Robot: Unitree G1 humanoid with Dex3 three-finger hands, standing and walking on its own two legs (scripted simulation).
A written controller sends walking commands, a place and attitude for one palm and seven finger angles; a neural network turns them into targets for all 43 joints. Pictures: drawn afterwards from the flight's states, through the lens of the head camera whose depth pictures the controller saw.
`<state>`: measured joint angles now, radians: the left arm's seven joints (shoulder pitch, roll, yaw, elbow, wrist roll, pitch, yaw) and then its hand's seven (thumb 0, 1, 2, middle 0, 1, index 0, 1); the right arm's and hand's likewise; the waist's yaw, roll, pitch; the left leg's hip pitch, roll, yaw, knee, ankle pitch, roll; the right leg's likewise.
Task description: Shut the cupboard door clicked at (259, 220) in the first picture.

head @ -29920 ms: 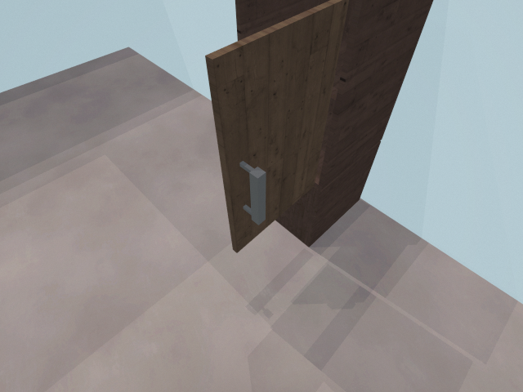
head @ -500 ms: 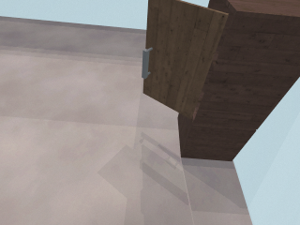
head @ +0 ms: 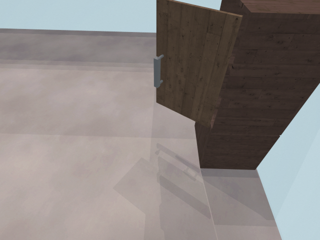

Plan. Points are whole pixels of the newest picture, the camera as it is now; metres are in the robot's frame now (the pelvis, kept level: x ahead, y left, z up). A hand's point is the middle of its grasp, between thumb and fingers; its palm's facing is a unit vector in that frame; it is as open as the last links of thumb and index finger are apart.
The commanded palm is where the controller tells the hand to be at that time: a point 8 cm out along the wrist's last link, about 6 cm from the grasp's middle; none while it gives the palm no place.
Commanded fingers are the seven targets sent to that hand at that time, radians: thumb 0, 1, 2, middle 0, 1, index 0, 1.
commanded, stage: let the arm hang, fingers relaxed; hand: left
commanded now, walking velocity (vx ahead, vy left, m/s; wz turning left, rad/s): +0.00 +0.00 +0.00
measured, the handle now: (159, 71) +0.94 +0.05 -0.09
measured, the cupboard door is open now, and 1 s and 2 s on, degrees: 56 56 56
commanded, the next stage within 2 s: look to check the result in 0.32 s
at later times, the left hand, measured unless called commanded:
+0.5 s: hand out of the picture -0.04 +0.17 -0.18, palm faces +0.03 -0.98 -0.18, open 7.4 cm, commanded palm none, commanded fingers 0.00 0.90 0.90 -0.20 -0.30 -0.20 -0.30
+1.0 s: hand out of the picture +0.02 +0.20 -0.17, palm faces -0.01 -0.97 -0.24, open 7.4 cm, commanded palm none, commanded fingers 0.00 0.90 0.90 -0.20 -0.30 -0.20 -0.30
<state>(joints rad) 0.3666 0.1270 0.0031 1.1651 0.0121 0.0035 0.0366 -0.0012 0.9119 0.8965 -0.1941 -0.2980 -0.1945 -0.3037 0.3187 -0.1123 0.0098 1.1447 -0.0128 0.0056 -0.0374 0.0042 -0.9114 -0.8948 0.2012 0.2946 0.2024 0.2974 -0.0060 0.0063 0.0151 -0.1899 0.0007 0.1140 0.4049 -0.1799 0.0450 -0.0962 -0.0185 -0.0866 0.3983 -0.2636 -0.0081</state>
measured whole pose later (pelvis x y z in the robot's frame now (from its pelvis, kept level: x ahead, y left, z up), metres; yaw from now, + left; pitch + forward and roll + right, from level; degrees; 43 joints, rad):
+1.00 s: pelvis +0.01 +0.00 +0.00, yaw -1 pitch -2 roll +0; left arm 0.24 0.21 0.01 1.14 0.02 -0.01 0.02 0.00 0.91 0.90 -0.20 -0.30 -0.20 -0.30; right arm 0.22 -0.22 -0.01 1.13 -0.01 -0.01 -0.03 0.00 -0.91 -0.89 0.20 0.29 0.20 0.30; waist -0.01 -0.01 0.03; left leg -0.16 -0.01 0.13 0.36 -0.17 0.05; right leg -0.08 -0.02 -0.07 0.37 -0.26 0.00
